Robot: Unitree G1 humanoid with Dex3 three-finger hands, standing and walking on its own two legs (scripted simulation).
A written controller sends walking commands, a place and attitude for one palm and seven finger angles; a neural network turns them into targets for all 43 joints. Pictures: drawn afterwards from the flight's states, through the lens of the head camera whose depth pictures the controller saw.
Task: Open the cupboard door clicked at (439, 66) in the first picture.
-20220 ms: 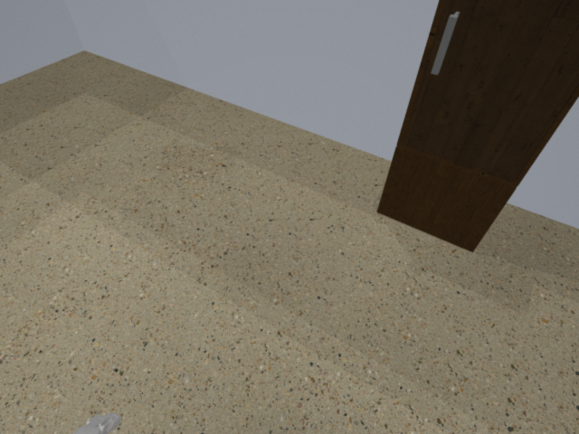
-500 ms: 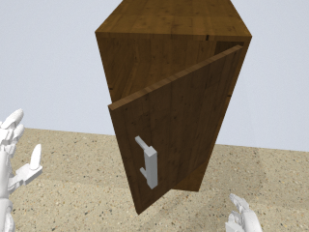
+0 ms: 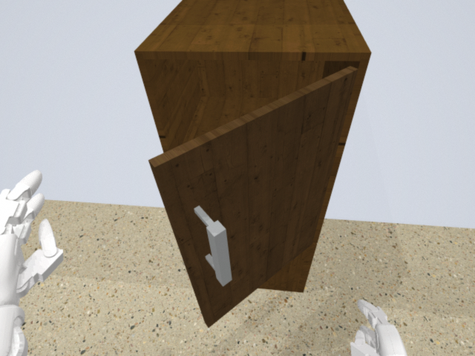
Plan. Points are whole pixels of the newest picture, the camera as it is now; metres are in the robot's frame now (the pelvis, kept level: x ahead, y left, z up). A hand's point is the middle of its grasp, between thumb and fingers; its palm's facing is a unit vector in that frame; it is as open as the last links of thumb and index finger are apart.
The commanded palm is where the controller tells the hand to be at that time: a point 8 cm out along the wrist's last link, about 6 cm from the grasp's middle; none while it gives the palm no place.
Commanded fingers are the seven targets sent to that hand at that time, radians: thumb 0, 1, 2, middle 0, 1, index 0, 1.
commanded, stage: step back with the hand held close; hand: left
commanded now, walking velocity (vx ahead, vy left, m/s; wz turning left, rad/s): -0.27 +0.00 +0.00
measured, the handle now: (213, 247) +0.28 +0.08 +0.05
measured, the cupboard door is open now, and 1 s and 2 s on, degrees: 44 44 44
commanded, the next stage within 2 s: stop stepping back and stand still in 0.98 s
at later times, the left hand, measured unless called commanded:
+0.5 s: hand (9, 289) +0.14 +0.29 +0.16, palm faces +0.36 -0.78 -0.51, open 7.4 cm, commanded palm +0.08 +0.33 +0.17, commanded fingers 0.00 0.90 0.90 -0.20 -0.30 -0.20 -0.30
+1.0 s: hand out of the picture +0.03 +0.34 +0.17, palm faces +0.48 -0.77 -0.43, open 7.4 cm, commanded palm -0.04 +0.37 +0.17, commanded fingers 0.00 0.90 0.90 -0.20 -0.30 -0.20 -0.30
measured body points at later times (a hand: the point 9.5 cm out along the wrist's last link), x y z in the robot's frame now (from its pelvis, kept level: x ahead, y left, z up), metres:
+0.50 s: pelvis -0.07 +0.03 -0.01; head -0.05 +0.05 +0.44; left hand +0.11 +0.33 +0.18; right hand +0.11 -0.21 -0.08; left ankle +0.01 +0.11 -0.74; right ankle -0.03 -0.09 -0.74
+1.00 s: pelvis -0.17 +0.07 -0.01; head -0.13 +0.10 +0.44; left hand +0.00 +0.38 +0.19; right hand +0.01 -0.15 -0.08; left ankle -0.10 +0.15 -0.74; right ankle -0.17 -0.08 -0.66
